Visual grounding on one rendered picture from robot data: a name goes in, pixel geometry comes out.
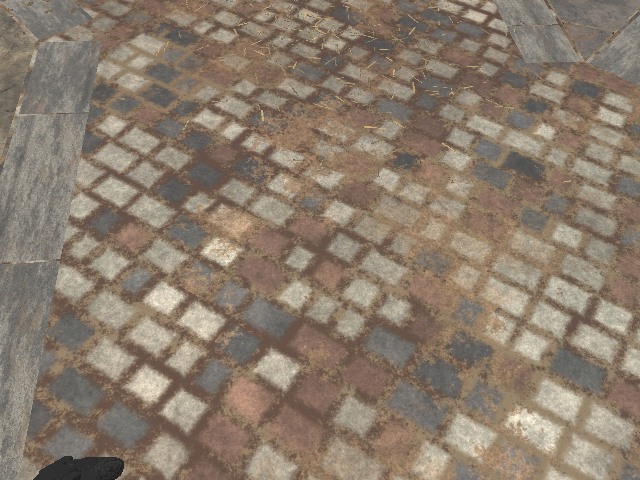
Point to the left robot hand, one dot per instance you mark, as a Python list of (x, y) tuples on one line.
[(88, 468)]

